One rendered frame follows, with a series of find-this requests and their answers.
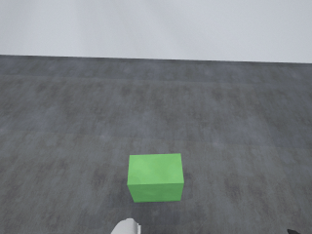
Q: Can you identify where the carton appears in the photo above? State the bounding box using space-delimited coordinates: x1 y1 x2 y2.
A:
127 153 184 203

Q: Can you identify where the robot left thigh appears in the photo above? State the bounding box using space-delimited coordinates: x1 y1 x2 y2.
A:
111 219 141 234

